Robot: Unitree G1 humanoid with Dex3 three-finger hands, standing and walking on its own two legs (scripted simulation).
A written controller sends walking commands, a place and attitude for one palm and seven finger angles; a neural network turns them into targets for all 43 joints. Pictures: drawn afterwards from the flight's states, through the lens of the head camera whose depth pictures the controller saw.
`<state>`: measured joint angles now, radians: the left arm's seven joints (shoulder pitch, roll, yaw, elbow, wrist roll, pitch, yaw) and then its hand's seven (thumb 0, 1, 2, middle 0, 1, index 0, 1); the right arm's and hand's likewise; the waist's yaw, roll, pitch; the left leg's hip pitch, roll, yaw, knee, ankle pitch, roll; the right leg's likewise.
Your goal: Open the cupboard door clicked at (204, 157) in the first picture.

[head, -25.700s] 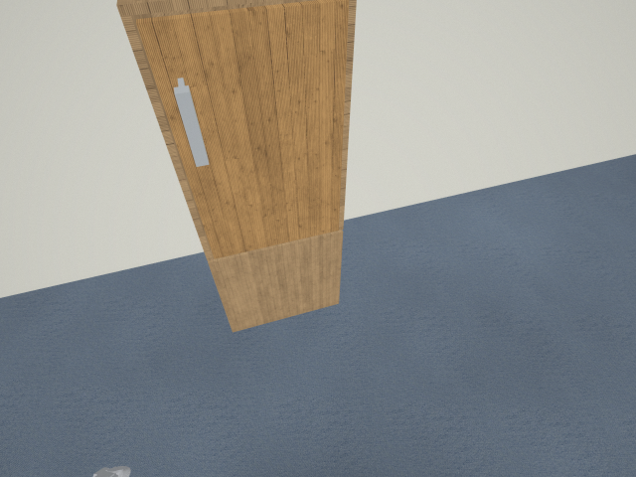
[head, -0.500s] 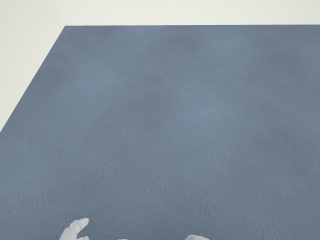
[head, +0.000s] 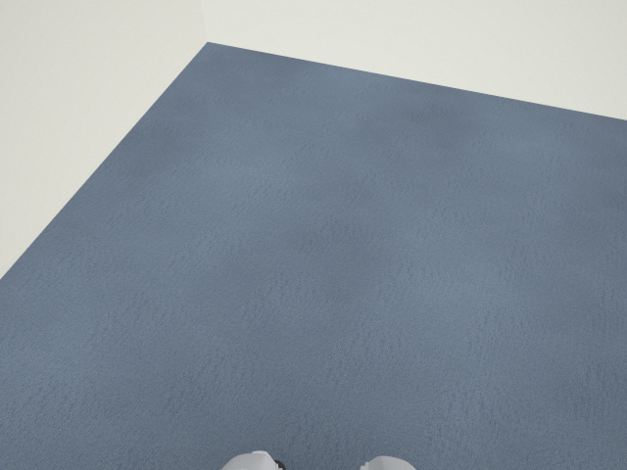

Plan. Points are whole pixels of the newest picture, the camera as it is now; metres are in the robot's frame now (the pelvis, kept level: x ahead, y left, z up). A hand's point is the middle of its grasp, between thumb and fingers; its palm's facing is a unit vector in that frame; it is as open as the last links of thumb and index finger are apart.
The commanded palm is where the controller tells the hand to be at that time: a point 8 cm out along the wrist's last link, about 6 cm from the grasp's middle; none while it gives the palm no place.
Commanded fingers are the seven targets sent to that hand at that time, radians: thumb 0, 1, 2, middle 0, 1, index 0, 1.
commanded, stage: turn to face it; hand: left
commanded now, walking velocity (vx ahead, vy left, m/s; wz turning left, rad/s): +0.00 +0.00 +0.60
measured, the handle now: out of the picture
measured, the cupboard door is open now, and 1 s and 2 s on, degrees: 42 42 42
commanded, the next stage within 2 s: none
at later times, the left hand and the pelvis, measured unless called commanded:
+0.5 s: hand out of the picture +0.08 +0.14 -0.15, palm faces +0.33 -0.91 -0.25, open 7.4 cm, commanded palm none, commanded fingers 0.00 0.90 0.90 -0.20 -0.30 -0.20 -0.30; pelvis +0.07 -0.07 +0.01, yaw +20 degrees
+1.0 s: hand out of the picture +0.10 +0.16 -0.15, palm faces +0.59 -0.75 -0.30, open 7.4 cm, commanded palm none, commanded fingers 0.00 0.90 0.90 -0.20 -0.30 -0.20 -0.30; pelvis +0.13 -0.08 +0.00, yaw +37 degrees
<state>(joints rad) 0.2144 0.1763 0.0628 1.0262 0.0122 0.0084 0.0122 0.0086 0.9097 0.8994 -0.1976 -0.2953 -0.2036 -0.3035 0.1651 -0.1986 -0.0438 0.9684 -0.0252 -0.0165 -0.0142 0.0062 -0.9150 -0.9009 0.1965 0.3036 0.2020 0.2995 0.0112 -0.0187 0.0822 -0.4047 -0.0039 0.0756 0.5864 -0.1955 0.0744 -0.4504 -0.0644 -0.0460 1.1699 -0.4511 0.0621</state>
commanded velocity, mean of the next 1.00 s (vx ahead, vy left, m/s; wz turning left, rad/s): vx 0.00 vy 0.00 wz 0.60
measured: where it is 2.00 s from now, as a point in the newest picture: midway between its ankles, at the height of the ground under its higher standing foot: outside the picture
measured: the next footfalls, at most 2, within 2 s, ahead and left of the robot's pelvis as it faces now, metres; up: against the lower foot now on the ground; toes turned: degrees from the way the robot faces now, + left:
right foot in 0.28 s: +0.10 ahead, -0.18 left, +0.00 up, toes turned +7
left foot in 0.62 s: +0.09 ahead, +0.07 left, +0.00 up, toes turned +31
